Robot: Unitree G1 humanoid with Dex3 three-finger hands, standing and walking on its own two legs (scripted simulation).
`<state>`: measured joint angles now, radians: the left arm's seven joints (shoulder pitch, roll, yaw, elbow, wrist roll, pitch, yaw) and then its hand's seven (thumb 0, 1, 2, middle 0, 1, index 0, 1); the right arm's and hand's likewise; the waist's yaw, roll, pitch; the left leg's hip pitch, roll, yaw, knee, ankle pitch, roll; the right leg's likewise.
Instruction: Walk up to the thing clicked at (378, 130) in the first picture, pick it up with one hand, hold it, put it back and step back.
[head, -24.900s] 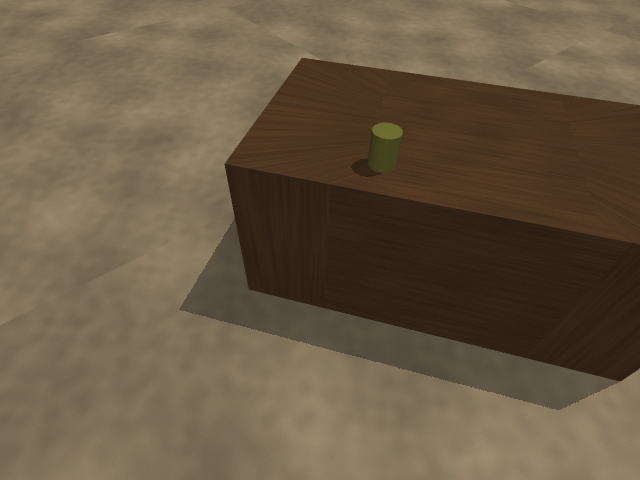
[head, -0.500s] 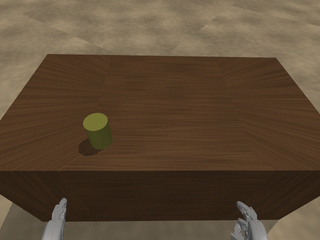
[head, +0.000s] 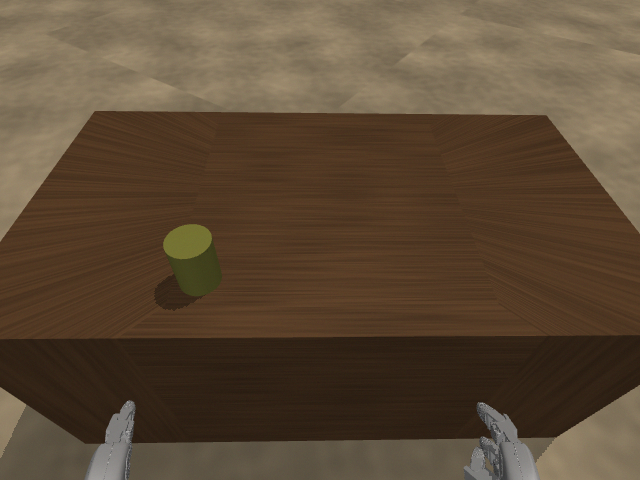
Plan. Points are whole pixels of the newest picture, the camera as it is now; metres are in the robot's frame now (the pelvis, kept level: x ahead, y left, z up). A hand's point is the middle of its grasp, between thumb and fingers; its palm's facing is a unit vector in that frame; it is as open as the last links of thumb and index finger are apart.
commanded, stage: home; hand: left
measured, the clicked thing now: (194, 260) +0.51 +0.21 -0.06
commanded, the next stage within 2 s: stand in 0.38 s
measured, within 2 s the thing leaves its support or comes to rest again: neither
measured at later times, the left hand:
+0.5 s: hand out of the picture +0.16 +0.19 -0.05, palm faces +0.09 -0.95 -0.30, open 17.5 cm
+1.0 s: hand out of the picture +0.06 +0.26 -0.12, palm faces +0.01 -0.93 -0.37, open 8.4 cm
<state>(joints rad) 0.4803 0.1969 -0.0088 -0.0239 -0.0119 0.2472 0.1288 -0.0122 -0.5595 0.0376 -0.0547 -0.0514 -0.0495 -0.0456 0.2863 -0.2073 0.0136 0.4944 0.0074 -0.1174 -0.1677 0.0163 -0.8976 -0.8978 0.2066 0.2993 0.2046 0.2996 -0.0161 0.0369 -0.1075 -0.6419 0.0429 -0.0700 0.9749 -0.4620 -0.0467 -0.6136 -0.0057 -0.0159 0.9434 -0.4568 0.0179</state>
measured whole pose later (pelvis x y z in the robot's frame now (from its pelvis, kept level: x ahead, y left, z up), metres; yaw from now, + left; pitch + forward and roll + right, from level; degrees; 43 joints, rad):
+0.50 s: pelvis -0.01 +0.00 +0.00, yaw +0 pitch +6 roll -1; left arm 0.46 0.21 -0.01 0.00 0.01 0.20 0.12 -0.01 -0.55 0.04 -0.06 -0.05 -0.05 -0.05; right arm 0.27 -0.20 0.02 0.52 -0.02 -0.13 -0.16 0.02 -0.90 -0.90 0.21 0.30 0.20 0.30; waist -0.01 0.03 -0.08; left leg -0.63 0.04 -0.06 0.98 -0.46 -0.04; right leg -0.60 -0.01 -0.01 0.95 -0.45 0.02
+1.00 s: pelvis +0.01 +0.01 +0.03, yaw +1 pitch -2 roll -1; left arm 0.24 0.34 0.01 0.92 0.03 -0.01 0.03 0.00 0.70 0.85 -0.20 -0.30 -0.20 -0.29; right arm 0.20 -0.33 -0.04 0.96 -0.04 0.00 0.00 0.01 -0.90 -0.90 0.20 0.30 0.20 0.30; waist 0.02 0.00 0.05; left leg -0.33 0.01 -0.05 0.71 -0.36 -0.02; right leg -0.30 -0.04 -0.01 0.69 -0.36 0.03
